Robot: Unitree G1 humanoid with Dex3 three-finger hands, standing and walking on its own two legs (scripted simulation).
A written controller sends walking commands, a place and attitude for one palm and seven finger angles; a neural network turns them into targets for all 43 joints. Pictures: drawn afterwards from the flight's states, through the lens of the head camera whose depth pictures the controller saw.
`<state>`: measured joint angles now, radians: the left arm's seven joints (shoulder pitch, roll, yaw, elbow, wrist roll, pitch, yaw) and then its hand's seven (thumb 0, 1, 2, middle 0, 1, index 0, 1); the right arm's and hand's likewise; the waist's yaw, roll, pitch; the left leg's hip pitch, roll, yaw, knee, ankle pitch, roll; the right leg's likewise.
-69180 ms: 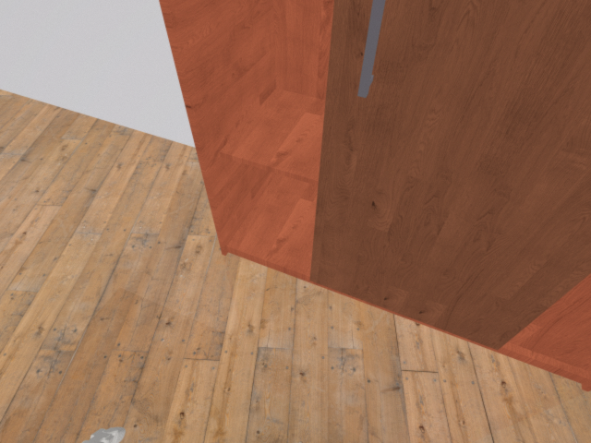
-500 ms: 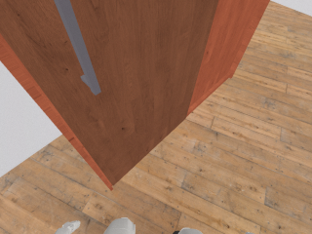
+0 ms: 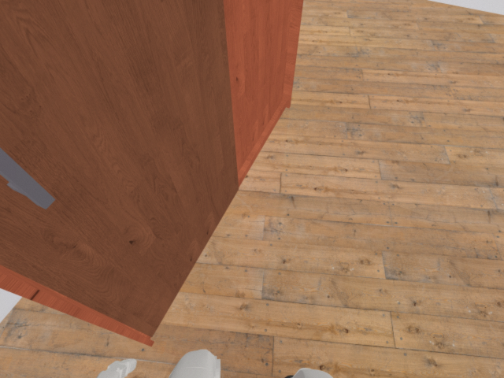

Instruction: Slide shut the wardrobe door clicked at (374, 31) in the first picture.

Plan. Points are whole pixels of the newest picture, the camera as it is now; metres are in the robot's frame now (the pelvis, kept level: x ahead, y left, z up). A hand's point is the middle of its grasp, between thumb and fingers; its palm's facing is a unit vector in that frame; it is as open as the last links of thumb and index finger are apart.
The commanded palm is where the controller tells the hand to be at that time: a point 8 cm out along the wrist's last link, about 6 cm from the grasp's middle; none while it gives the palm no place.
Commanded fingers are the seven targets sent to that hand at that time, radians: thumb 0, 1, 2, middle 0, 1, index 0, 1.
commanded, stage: walk to a spot facing it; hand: right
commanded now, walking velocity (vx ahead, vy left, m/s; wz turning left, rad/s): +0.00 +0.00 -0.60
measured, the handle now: out of the picture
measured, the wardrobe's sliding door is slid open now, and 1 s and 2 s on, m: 0.00 0.00 0.00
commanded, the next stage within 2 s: none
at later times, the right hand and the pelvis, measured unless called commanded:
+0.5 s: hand out of the picture +0.00 -0.24 -0.18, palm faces +0.33 +0.91 -0.23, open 7.4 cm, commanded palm none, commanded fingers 0.00 -0.90 -0.90 0.20 0.30 0.20 0.30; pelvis -0.01 -0.02 -0.01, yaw -18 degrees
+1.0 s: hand out of the picture -0.03 -0.21 -0.15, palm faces +0.56 +0.78 -0.28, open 7.4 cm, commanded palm none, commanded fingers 0.00 -0.90 -0.90 0.20 0.30 0.20 0.30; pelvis +0.01 +0.00 +0.01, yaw -36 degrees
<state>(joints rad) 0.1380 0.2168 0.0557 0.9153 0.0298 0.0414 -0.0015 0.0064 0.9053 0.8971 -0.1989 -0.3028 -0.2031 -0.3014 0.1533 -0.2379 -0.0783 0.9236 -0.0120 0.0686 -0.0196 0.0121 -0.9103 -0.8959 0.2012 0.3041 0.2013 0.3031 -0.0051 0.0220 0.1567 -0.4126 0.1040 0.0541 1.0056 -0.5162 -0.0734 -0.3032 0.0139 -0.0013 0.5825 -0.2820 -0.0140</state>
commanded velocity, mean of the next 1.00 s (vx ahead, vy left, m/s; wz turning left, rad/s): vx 0.00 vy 0.00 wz -0.60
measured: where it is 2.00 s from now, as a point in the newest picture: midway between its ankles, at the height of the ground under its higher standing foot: outside the picture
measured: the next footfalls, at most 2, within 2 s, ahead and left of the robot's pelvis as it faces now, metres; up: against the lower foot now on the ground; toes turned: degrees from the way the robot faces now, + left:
left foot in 0.12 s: +0.06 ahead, +0.15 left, +0.00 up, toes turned -1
right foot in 0.40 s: +0.03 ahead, -0.13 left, +0.00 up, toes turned -20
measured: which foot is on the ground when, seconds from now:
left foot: up 0.00-0.10, down 0.12-0.40, up 0.42-0.80, down 0.82-1.00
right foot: down 0.00-0.12, up 0.14-0.38, down 0.40-0.80, up 0.82-1.00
